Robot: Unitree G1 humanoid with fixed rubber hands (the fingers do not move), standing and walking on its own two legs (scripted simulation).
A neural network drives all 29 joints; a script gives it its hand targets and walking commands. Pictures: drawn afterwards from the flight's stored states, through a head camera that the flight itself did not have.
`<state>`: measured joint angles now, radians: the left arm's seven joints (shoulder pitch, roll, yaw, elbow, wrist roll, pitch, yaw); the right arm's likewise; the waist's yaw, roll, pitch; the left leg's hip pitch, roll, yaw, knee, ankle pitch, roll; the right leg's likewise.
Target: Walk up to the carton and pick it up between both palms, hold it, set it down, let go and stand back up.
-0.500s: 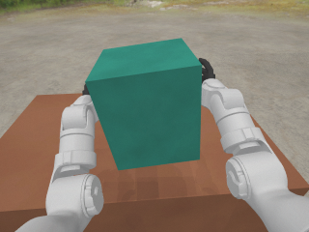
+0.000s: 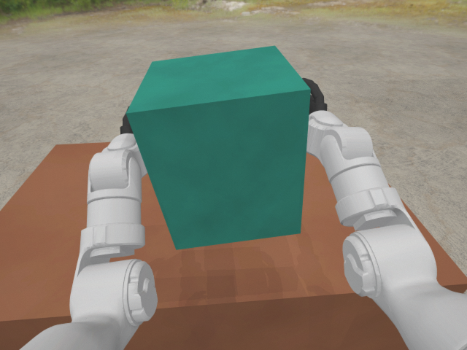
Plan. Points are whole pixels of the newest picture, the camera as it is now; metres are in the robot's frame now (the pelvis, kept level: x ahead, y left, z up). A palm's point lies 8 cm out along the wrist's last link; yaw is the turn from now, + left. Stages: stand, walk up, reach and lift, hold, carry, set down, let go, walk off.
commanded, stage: hold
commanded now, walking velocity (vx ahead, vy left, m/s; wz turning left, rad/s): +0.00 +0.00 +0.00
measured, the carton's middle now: (225, 147) +0.36 +0.02 +0.23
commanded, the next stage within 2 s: none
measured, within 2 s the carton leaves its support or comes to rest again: neither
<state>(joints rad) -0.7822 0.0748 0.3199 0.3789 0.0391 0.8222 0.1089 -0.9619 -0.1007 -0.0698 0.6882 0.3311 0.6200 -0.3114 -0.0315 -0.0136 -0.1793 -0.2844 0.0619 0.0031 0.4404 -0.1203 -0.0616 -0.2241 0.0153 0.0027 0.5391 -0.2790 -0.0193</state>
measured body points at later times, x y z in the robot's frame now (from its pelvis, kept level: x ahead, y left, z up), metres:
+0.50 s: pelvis +0.00 +0.00 +0.00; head -0.08 +0.00 +0.44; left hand +0.38 +0.17 +0.23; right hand +0.39 -0.14 +0.26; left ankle +0.07 +0.16 -0.73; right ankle +0.01 -0.10 -0.73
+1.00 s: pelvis +0.00 +0.00 +0.00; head -0.08 +0.00 +0.44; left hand +0.38 +0.17 +0.23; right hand +0.39 -0.13 +0.26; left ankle +0.07 +0.16 -0.73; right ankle +0.01 -0.10 -0.73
